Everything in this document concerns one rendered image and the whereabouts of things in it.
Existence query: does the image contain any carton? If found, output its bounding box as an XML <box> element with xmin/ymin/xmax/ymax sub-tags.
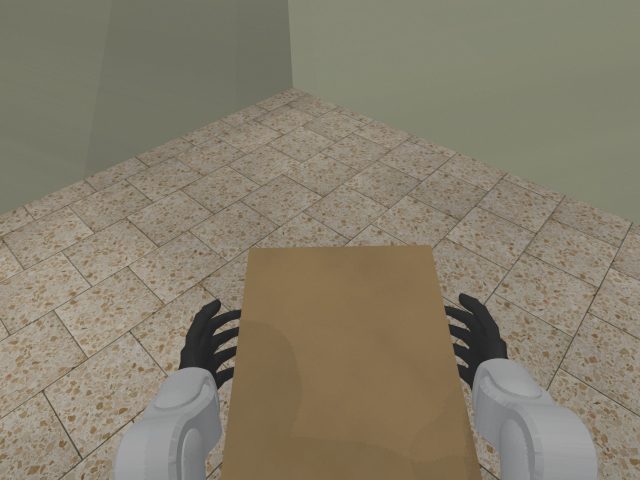
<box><xmin>220</xmin><ymin>245</ymin><xmax>482</xmax><ymax>480</ymax></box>

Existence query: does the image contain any robot right hand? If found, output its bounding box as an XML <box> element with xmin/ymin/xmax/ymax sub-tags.
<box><xmin>444</xmin><ymin>293</ymin><xmax>509</xmax><ymax>391</ymax></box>

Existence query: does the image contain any right robot forearm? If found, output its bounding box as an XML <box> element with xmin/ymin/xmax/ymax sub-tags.
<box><xmin>472</xmin><ymin>358</ymin><xmax>599</xmax><ymax>480</ymax></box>

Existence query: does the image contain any robot left hand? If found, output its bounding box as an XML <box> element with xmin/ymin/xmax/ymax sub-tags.
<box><xmin>178</xmin><ymin>299</ymin><xmax>241</xmax><ymax>390</ymax></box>

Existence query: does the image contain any left robot forearm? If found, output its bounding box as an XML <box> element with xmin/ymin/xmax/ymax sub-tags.
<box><xmin>113</xmin><ymin>367</ymin><xmax>222</xmax><ymax>480</ymax></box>

